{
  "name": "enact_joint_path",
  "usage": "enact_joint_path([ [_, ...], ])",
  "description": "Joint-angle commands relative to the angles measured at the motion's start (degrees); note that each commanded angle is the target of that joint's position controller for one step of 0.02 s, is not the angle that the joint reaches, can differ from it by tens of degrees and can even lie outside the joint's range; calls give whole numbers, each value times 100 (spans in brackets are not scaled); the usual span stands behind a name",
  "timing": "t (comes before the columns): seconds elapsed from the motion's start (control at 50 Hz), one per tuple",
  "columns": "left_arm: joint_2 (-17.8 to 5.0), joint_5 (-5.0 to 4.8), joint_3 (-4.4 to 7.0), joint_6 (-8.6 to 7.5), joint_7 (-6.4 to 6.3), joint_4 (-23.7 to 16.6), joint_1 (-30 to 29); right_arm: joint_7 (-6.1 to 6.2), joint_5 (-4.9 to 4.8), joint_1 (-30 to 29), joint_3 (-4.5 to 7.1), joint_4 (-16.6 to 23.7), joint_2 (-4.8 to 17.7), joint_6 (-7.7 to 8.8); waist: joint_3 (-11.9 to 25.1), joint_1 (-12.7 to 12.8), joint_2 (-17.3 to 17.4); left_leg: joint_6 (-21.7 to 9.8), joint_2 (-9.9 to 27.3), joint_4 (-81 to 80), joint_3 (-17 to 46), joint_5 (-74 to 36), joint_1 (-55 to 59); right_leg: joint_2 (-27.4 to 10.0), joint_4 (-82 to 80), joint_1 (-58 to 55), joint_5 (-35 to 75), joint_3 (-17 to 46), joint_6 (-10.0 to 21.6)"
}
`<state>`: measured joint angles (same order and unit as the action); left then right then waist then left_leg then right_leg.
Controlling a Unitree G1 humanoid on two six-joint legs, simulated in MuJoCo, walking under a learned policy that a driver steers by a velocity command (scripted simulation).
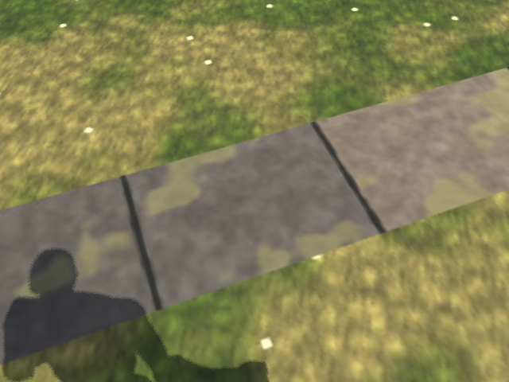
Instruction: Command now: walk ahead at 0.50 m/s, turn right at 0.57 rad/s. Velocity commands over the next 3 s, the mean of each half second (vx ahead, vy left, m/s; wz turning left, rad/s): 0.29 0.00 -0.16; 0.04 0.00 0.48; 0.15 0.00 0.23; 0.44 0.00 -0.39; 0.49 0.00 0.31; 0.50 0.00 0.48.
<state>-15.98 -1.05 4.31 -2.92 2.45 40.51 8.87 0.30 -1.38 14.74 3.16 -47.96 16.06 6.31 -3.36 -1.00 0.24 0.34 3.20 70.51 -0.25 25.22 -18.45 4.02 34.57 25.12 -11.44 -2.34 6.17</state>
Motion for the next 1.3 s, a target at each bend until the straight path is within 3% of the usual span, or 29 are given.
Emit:
enact_joint_path([
  [0.02, -574, 42, 157, -115, -64, -351, 380, 31, 120, -249, 179, 637, 789, 228, 836, 111, -61, -92, 420, -99, 569, -626, -2152, -1589, -1912, -2266, 1078, 2586, 1169],
  [0.1, -758, 37, 199, -159, -169, -364, 458, 32, 244, -345, 157, 791, 524, -11, 575, -54, -86, 206, 357, -1085, 378, -1167, -1740, -1280, -2206, -1273, 1936, 1957, 1172],
  [0.16, -806, 43, 201, -95, -286, -262, 605, 24, 269, -875, 69, 926, 331, -27, 398, 112, -281, 301, 97, -2456, 162, -2232, -1515, -901, -1940, -1015, 3177, 1217, 805],
  [0.22, -694, 38, 144, -24, -350, -78, 965, -102, 205, -1236, -3, 945, 213, 40, 618, 416, -512, 203, -180, -3485, 15, -3518, -959, -844, -1744, -1166, 2978, 1015, 508],
  [0.32, -675, 126, 89, -30, -345, 90, 872, -240, 205, -1190, 93, 979, 530, 80, 663, 330, -586, -281, -215, -4070, 144, -2864, -914, -1344, -1013, -2076, 3137, 1315, 361],
  [0.36, -670, 118, 80, -27, -367, 63, 678, -232, 260, -524, 187, 808, 743, 105, 962, -37, -410, -552, -310, -4567, 54, -3764, 43, -961, 5, -2108, 3591, 1046, 72],
  [0.38, -566, 215, 40, -54, -380, -51, 973, -219, 334, -244, 272, 862, 1166, 113, 1515, 66, 245, -1020, 426, -4152, 913, -5959, 1328, -480, 1264, -1360, 2384, 836, -218],
  [0.4, -376, 218, -52, -82, -381, 9, 1579, -199, 359, 18, 259, 903, 1198, 24, 2208, 83, 1276, -2104, 1619, -4132, 2455, -7158, 2835, 116, 3225, 157, -1017, 523, -712],
  [0.42, -601, 191, -43, -45, -321, -18, 1508, -190, 201, 188, 176, 853, 836, -73, 2549, -6, 1263, -2328, 1815, -4545, 3340, -6187, 2991, 126, 3810, 689, -2606, 860, -821],
  [0.44, -811, 88, 22, 45, -314, -111, 1120, -183, 106, -119, 181, 978, 830, -162, 2046, -47, 753, -2082, 1599, -4715, 3176, -4657, 2533, -109, 4243, 1056, -2344, 996, -873],
  [0.48, -746, 100, 38, 256, -377, -245, 526, -125, 110, -533, 156, 1133, 779, -346, 1171, 12, 97, -1655, 1208, -5139, 2626, -2840, 1137, -345, 3863, 1139, -1852, 856, -883],
  [0.52, -526, 121, 12, 374, -444, -287, 543, -84, 168, -790, 183, 1223, 801, -477, 820, 242, 429, -1321, 647, -5464, 2188, -1854, 126, -378, 2678, 514, -1562, 676, -857],
  [0.56, -358, 133, -20, 360, -492, -232, 642, -31, 208, -748, 244, 1281, 861, -554, 949, 233, 775, -1316, 430, -5514, 2002, -1826, -78, -216, 1983, 93, -1453, 524, -907],
  [0.7, -438, 99, 24, 256, -436, -284, 365, 109, 94, -616, 355, 1411, 961, -727, 1113, 66, 915, -1161, 442, -5457, 2625, -655, 3, -122, 461, -418, -785, 668, -819],
  [0.76, -533, 96, 111, 170, -376, -177, 710, 158, 23, -584, 345, 1439, 869, -830, 980, 276, 824, -784, 72, -5118, 2521, -181, -485, -290, -963, -1407, -177, 592, -524],
  [0.78, -919, 209, 208, 172, -411, -208, 947, 155, 33, -505, 282, 1485, 647, -833, 1024, 297, 182, -472, -281, -4206, 2091, 389, -1160, -1358, -1433, -1989, -497, 1482, -141],
  [0.8, -1351, 401, 314, 207, -404, -206, 742, 133, -22, -723, 282, 1727, 533, -764, 624, 147, -1639, -199, -1195, -2746, 710, 700, -2094, -2410, -2037, -1594, -116, 2969, 606],
  [0.82, -1092, 490, 247, 151, -414, -409, 361, 111, 117, -533, 405, 1635, 927, -692, 644, 79, -1411, 5, -810, -1407, 933, 684, -2005, -2747, -2019, -1276, 418, 3196, 912],
  [0.84, -785, 404, 160, 123, -459, -539, -63, 86, 85, -249, 484, 1430, 1069, -721, 658, -124, -953, 74, -776, -800, 942, 347, -1917, -2445, -1842, -1224, 792, 2570, 710],
  [0.88, -561, 189, 84, 109, -484, -616, -357, 124, 98, 70, 461, 1187, 884, -864, 593, -166, -617, 294, -702, -50, 774, -187, -2009, -1936, -1629, -1391, 1187, 1664, 373],
  [0.96, -631, 213, 90, 229, -545, -515, 102, 78, -6, -531, 310, 1515, 545, -920, 489, 231, -825, 580, -451, -502, 349, -584, -2250, -1777, -1607, -1922, 1697, 947, 526],
  [1.04, -963, 184, 226, 320, -544, -449, 272, -38, 26, -832, 203, 1780, 395, -905, 706, 430, -1034, 581, -175, -1697, 70, -290, -1625, -2056, -1499, -2186, 1939, 731, 640],
  [1.12, -1122, 79, 304, 317, -446, -410, 175, -121, 10, -746, 255, 1845, 537, -945, 772, 388, -1169, 326, -247, -2730, -306, -286, -780, -2225, -1334, -1987, 2151, 520, 599],
  [1.18, -1051, -88, 295, 290, -421, -314, 62, -156, 23, -296, 314, 1707, 517, -962, 829, 65, -1030, -126, -459, -4451, -457, -1359, 290, -2085, -681, -1682, 1919, 215, 179],
  [1.2, -837, -43, 238, 271, -391, -164, 394, -102, 31, -31, 374, 1621, 670, -955, 1010, 31, -559, -326, -419, -4859, -147, -1930, 1251, -1861, -177, -1035, 938, -112, -202],
  [1.22, -280, 269, 22, 237, -304, -334, 382, -12, 41, 241, 465, 1656, 1159, -918, 1225, 93, 1127, -797, 1013, -4924, 1733, -3208, 2512, -1242, 1410, 559, -1621, -641, -763],
  [1.24, -430, 230, 41, 185, -312, -560, -40, -26, 159, 460, 497, 1647, 1430, -805, 1237, -243, 1705, -1941, 2064, -5234, 3006, -2214, 2368, -660, 2546, 1851, -2706, -211, -923],
  [1.26, -785, 68, 139, 141, -284, -519, -317, -60, 205, 662, 383, 1533, 1049, -670, 1161, -515, 1087, -1971, 1878, -5578, 2892, -810, 2190, -883, 3013, 1990, -2391, 268, -856],
  [1.3, -825, -21, 197, 140, -243, -363, -332, -40, 129, 246, 270, 1406, 794, -518, 532, -263, 896, -1395, 1343, -5867, 2272, 718, 1807, -1048, 2939, 2206, -1387, 378, -691],
])
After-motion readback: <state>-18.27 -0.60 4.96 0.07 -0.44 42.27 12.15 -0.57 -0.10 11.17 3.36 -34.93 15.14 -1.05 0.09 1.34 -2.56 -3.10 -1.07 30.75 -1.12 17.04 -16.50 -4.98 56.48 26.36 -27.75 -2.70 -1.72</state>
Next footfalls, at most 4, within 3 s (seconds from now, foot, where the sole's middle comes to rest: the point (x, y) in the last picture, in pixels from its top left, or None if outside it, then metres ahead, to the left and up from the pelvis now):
0.36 left None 0.38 0.11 -0.76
0.76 right None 0.33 -0.11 -0.76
1.20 left None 0.24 0.14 -0.76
1.78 right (277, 317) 0.60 -0.03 -0.76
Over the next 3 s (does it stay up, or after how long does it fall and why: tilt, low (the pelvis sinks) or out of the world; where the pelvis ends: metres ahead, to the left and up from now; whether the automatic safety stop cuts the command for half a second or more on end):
stays up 1.13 0.16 0.02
